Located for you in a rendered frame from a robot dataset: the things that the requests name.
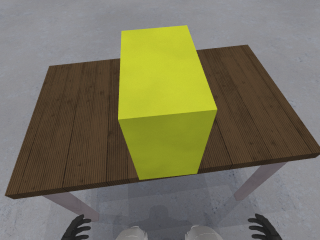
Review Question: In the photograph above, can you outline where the robot right thigh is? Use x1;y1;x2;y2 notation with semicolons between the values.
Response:
185;226;223;240

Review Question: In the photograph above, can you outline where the carton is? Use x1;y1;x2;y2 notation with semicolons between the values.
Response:
118;25;218;180

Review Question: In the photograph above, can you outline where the robot thigh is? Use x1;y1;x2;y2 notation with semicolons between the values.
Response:
185;226;223;240
116;227;148;240

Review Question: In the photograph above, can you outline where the robot left thigh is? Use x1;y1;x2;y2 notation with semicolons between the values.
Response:
116;227;148;240

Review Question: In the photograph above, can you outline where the table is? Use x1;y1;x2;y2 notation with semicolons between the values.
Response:
5;44;320;222

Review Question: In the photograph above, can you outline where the right robot hand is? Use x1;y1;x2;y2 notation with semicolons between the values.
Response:
248;213;282;240

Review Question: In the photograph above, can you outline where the left robot hand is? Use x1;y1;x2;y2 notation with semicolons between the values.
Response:
61;214;91;240

